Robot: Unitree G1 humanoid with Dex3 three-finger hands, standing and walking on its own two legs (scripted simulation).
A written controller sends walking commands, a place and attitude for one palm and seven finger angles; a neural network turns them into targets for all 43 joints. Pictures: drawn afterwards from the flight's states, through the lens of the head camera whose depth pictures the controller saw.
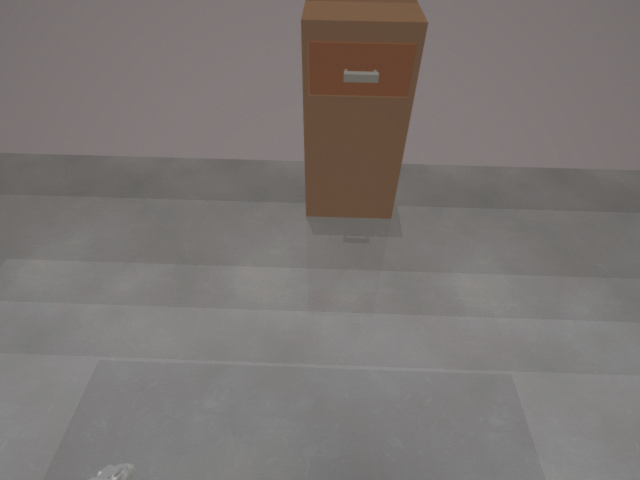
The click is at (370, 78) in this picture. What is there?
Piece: drawer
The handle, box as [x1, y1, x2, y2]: [344, 69, 378, 82]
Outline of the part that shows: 344,70 344,81 377,82 378,72 376,70 374,70 373,72 347,71 346,69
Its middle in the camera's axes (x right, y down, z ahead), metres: +0.14 -0.57 +1.33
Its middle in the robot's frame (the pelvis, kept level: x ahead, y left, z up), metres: +1.38 -0.07 -0.07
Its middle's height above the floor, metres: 0.70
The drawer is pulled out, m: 0.00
